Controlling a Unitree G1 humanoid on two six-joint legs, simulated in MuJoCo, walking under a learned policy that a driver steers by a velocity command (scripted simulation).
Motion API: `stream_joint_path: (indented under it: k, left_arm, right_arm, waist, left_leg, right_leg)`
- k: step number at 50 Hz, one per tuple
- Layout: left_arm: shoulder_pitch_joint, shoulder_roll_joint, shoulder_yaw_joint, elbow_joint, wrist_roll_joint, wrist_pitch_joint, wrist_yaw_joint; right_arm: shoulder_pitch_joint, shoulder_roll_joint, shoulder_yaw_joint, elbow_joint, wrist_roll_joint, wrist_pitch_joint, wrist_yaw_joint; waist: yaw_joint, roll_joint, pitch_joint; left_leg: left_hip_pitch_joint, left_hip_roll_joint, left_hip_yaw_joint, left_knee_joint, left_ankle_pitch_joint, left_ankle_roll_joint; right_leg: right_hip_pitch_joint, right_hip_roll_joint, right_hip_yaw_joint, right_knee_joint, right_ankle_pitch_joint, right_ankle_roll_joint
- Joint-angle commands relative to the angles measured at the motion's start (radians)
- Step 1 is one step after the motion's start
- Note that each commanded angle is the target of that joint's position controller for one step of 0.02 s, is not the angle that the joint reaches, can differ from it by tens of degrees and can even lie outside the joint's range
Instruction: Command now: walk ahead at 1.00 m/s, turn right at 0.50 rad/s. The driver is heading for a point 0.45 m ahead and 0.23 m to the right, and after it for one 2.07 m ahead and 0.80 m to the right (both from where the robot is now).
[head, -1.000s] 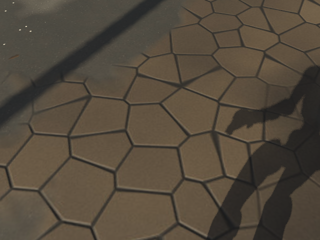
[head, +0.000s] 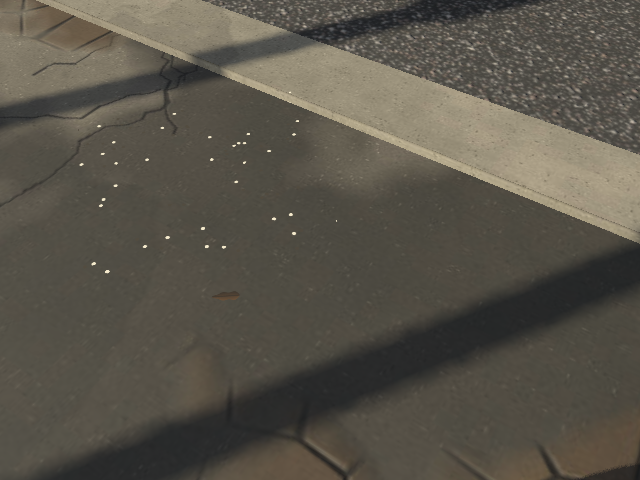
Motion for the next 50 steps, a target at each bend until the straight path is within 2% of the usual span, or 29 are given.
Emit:
stream_joint_path:
  k: [1, 3, 7, 8, 9, 10, 11, 12, 13, 14, 15, 17, 19, 21, 22, 25, 28, 29, 30, 31, 32, 33, 34, 35, 36, 39, 42, 44, 50]
  left_arm:
    - [-0.093, 0.13, 0.032, -0.087, -0.009, -0.036, 0.001]
    - [-0.095, 0.17, 0.051, -0.098, -0.023, -0.045, -0.007]
    - [-0.033, 0.198, 0.066, -0.09, -0.03, -0.039, -0.009]
    - [-0.026, 0.213, 0.07, -0.088, -0.024, -0.034, -0.004]
    - [-0.029, 0.23, 0.074, -0.088, -0.016, -0.029, -0.004]
    - [-0.066, 0.222, 0.072, -0.098, -0.013, -0.029, -0.006]
    - [-0.081, 0.097, 0.039, -0.132, -0.004, -0.037, -0.002]
    - [0.026, 0.004, 0.011, -0.205, -0.062, -0.035, -0.006]
    - [-0.042, 0.074, 0.014, -0.169, -0.034, -0.014, 0.006]
    - [-0.126, 0.095, 0.019, -0.17, -0.014, -0.003, -0.001]
    - [-0.168, 0.09, 0.019, -0.169, -0.008, 0.006, -0.013]
    - [-0.205, 0.056, 0.013, -0.19, 0.014, 0.035, -0.037]
    - [-0.27, 0.032, 0.004, -0.229, 0.015, 0.061, -0.05]
    - [-0.347, 0.029, -0.006, -0.274, 0.016, 0.067, -0.061]
    - [-0.377, 0.028, -0.011, -0.295, 0.015, 0.067, -0.068]
    - [-0.468, 0.022, -0.027, -0.32, 0.02, 0.056, -0.083]
    - [-0.345, 0.048, -0.017, -0.271, 0.026, 0.046, -0.082]
    - [-0.249, 0.142, 0.034, -0.285, -0.068, 0.03, -0.075]
    - [-0.078, 0.223, 0.07, -0.237, -0.072, 0.033, -0.06]
    - [-0.034, 0.248, 0.087, -0.204, -0.069, 0.04, -0.033]
    - [-0.108, 0.33, 0.091, -0.237, -0.033, 0.045, -0.011]
    - [-0.141, 0.331, 0.085, -0.314, 0.026, 0.028, -0.017]
    - [-0.205, 0.288, 0.087, -0.355, 0.009, 0.027, -0.023]
    - [-0.265, 0.248, 0.078, -0.364, -0.024, 0.02, -0.026]
    - [-0.321, 0.204, 0.063, -0.37, -0.045, 0.013, -0.022]
    - [-0.358, 0.161, 0.051, -0.351, -0.03, 0.013, -0.006]
    - [-0.308, 0.16, 0.05, -0.303, -0.027, 0.029, 0.027]
    - [-0.317, 0.145, 0.046, -0.297, -0.031, 0.056, 0.044]
    - [-0.306, 0.095, 0.027, -0.28, -0.022, 0.077, 0.042]
  right_arm:
    - [-0.083, -0.056, 0.009, -0.118, 0.008, -0.008, 0.018]
    - [-0.145, -0.048, 0.017, -0.123, 0.029, -0.011, 0.03]
    - [-0.167, -0.104, -0.008, -0.122, 0.034, -0.013, 0.005]
    - [-0.115, -0.127, -0.021, -0.108, 0.032, -0.017, -0.005]
    - [0.016, -0.155, -0.039, -0.071, 0.03, -0.023, -0.019]
    - [0.204, -0.191, -0.06, -0.029, 0.021, -0.027, -0.039]
    - [0.426, -0.27, -0.087, -0.007, -0.005, -0.028, -0.061]
    - [0.339, -0.346, -0.104, -0.021, -0.016, -0.018, -0.055]
    - [0.225, -0.244, -0.096, -0.041, -0.008, -0.01, -0.052]
    - [0.169, -0.153, -0.075, -0.045, 0.003, -0.011, -0.048]
    - [0.161, -0.114, -0.067, -0.024, 0.002, -0.014, -0.043]
    - [0.198, -0.086, -0.059, 0.027, 0.016, -0.028, -0.043]
    - [0.227, -0.061, -0.055, 0.066, 0.04, -0.045, -0.033]
    - [0.223, -0.057, -0.055, 0.083, 0.043, -0.056, -0.028]
    - [0.206, -0.07, -0.058, 0.086, 0.041, -0.06, -0.03]
    - [0.161, -0.088, -0.06, 0.094, 0.05, -0.062, -0.039]
    - [0.213, -0.187, -0.085, 0.096, 0.067, -0.051, -0.056]
    - [0.129, -0.349, -0.137, 0.035, 0.107, -0.034, -0.081]
    - [0.066, -0.321, -0.137, 0.009, 0.108, -0.021, -0.088]
    - [0.109, -0.206, -0.112, 0.015, 0.1, -0.018, -0.08]
    - [0.162, -0.053, -0.068, -0.029, 0.029, -0.033, -0.065]
    - [0.3, -0.116, -0.061, -0.073, 0.056, -0.053, -0.051]
    - [0.21, -0.197, -0.074, -0.078, 0.067, -0.062, -0.05]
    - [0.145, -0.198, -0.078, -0.099, 0.071, -0.06, -0.053]
    - [0.149, -0.189, -0.08, -0.077, 0.061, -0.046, -0.062]
    - [0.159, -0.181, -0.091, -0.066, 0.056, -0.001, -0.075]
    - [0.093, -0.09, -0.067, -0.093, 0.043, 0.005, -0.083]
    - [0.06, -0.07, -0.059, -0.095, 0.045, 0.012, -0.077]
    - [-0.066, -0.094, -0.069, -0.129, 0.057, 0.012, -0.053]
  waist:
    - [-0.073, -0.066, 0.133]
    - [-0.048, -0.061, 0.111]
    - [-0.015, -0.069, 0.056]
    - [-0.038, -0.072, 0.005]
    - [-0.103, -0.054, -0.085]
    - [-0.202, -0.041, -0.187]
    - [-0.268, 0.115, -0.342]
    - [-0.134, 0.44, -0.443]
    - [-0.122, 0.234, -0.271]
    - [-0.127, 0.099, -0.145]
    - [-0.114, 0.025, -0.073]
    - [-0.078, 0.071, -0.01]
    - [-0.061, 0.077, 0.02]
    - [-0.046, 0.061, 0.043]
    - [-0.031, 0.072, 0.056]
    - [-0.013, -0.004, 0.138]
    - [0.036, 0.035, 0.035]
    - [0.111, 0.139, -0.051]
    - [0.195, 0.111, -0.143]
    - [0.169, -0.035, -0.135]
    - [0.047, -0.369, -0.132]
    - [0.014, -0.286, -0.468]
    - [0.043, -0.085, -0.471]
    - [-0.005, 0.023, -0.304]
    - [-0.056, 0.121, -0.22]
    - [-0.103, 0.078, -0.099]
    - [-0.078, 0.011, -0.132]
    - [-0.062, -0.038, -0.183]
    - [-0.007, -0.135, -0.133]
  left_leg:
    - [0.011, 0.049, 0.012, -0.299, 0.166, -0.058]
    - [0.214, 0.001, 0.057, -0.473, 0.323, -0.072]
    - [0.255, -0.029, 0.041, -0.606, 0.337, -0.056]
    - [0.316, -0.052, 0.044, -0.621, 0.249, -0.047]
    - [0.462, -0.077, 0.06, -0.629, 0.16, -0.034]
    - [0.692, -0.018, 0.029, -0.593, 0.098, -0.021]
    - [0.906, 0.236, -0.243, -0.625, -0.299, -0.008]
    - [1.007, 0.435, -0.829, -0.906, -0.593, 0.077]
    - [0.879, 0.393, -0.771, -0.932, -0.66, 0.095]
    - [0.76, 0.343, -0.562, -0.896, -0.471, 0.086]
    - [0.655, 0.299, -0.4, -0.896, -0.235, 0.076]
    - [0.553, 0.244, -0.201, -0.914, -0.017, 0.051]
    - [0.546, 0.23, -0.073, -0.939, 0.152, 0.032]
    - [0.528, 0.204, 0.06, -0.968, 0.307, 0.022]
    - [0.509, 0.193, 0.113, -0.988, 0.337, 0.019]
    - [0.428, 0.12, 0.295, -0.979, 0.652, -0.011]
    - [0.495, 0.129, 0.319, -0.722, 1.117, -0.037]
    - [0.506, 0.152, 0.26, -0.584, 1.279, -0.048]
    - [0.463, 0.144, 0.237, -0.367, 1.193, -0.056]
    - [0.283, 0.039, 0.231, -0.072, 0.459, -0.102]
    - [-0.013, -0.13, 0.187, 0.352, -0.375, -0.137]
    - [-0.155, -0.153, -0.074, 0.543, -0.371, -0.135]
    - [-0.145, -0.111, -0.136, 0.479, -0.28, -0.107]
    - [-0.176, -0.09, -0.123, 0.386, -0.233, -0.099]
    - [-0.142, -0.044, -0.12, 0.325, -0.201, -0.11]
    - [-0.003, 0.011, -0.081, 0.15, -0.169, -0.139]
    - [0.036, -0.017, -0.019, -0.061, -0.035, -0.152]
    - [0.09, -0.039, -0.002, -0.202, 0.116, -0.153]
    - [0.134, -0.048, -0.028, -0.457, 0.162, -0.115]
  right_leg:
    - [-0.215, -0.206, 0.299, -0.341, -0.032, -0.185]
    - [-0.282, -0.175, 0.25, -0.371, 0.085, -0.155]
    - [-0.022, -0.22, 0.289, -0.247, 0.334, -0.104]
    - [0.035, -0.218, 0.286, -0.134, 0.476, -0.086]
    - [0.044, -0.184, 0.26, 0.064, 0.589, -0.066]
    - [-0.08, -0.134, 0.238, 0.329, 0.524, -0.043]
    - [-0.238, -0.078, 0.177, 0.697, 0.121, -0.043]
    - [-0.509, -0.001, 0.118, 0.957, -0.247, -0.028]
    - [-0.625, -0.091, 0.101, 1.034, -0.15, -0.039]
    - [-0.638, -0.132, 0.081, 0.991, -0.072, -0.034]
    - [-0.602, -0.166, 0.081, 0.943, -0.037, -0.023]
    - [-0.573, -0.207, 0.079, 0.899, -0.031, -0.005]
    - [-0.616, -0.225, 0.062, 0.881, -0.005, 0.001]
    - [-0.632, -0.221, 0.029, 0.826, 0.084, 0.002]
    - [-0.622, -0.222, 0.019, 0.772, 0.142, 0.001]
    - [-0.446, -0.157, -0.116, 0.42, 0.285, -0.008]
    - [-0.174, -0.019, -0.212, 0.276, 0.3, -0.042]
    - [-0.055, -0.027, -0.131, 0.308, 0.257, -0.052]
    - [0.132, -0.03, -0.074, 0.235, 0.312, -0.087]
    - [0.329, -0.072, 0.017, 0.125, 0.461, -0.112]
    - [0.487, -0.203, 0.276, 0.206, 1.022, -0.188]
    - [0.697, -0.432, 0.702, 0.1, 0.873, -0.408]
    - [0.611, -0.405, 0.73, 0.01, 0.623, -0.397]
    - [0.447, -0.346, 0.672, -0.036, 0.487, -0.363]
    - [0.293, -0.319, 0.613, -0.052, 0.483, -0.322]
    - [-0.055, -0.262, 0.428, -0.053, 0.739, -0.27]
    - [-0.137, -0.175, 0.292, -0.001, 0.875, -0.216]
    - [-0.132, -0.128, 0.237, 0.029, 0.808, -0.159]
    - [-0.068, -0.193, 0.349, 0.09, 0.49, -0.129]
